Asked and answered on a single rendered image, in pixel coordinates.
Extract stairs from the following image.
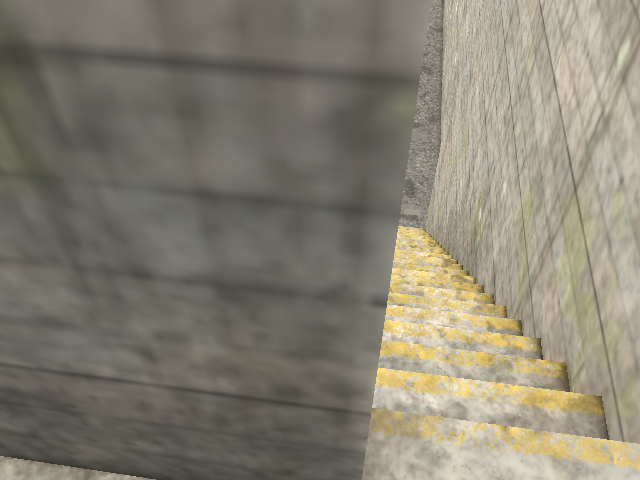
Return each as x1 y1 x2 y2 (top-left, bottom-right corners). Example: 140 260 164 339
372 226 609 440

